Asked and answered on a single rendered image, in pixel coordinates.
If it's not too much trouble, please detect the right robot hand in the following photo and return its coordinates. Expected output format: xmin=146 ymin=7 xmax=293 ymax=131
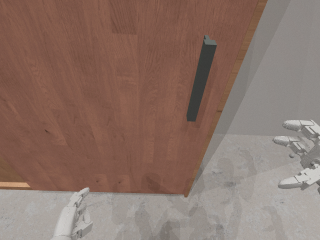
xmin=272 ymin=120 xmax=320 ymax=191

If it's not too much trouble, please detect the left robot hand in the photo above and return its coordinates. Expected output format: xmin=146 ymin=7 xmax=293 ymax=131
xmin=52 ymin=187 xmax=93 ymax=240

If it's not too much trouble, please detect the handle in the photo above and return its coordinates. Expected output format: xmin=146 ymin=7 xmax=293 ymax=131
xmin=186 ymin=35 xmax=217 ymax=122

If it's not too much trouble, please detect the wardrobe door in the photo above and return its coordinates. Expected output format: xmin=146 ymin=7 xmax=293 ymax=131
xmin=0 ymin=156 xmax=26 ymax=183
xmin=0 ymin=0 xmax=258 ymax=194

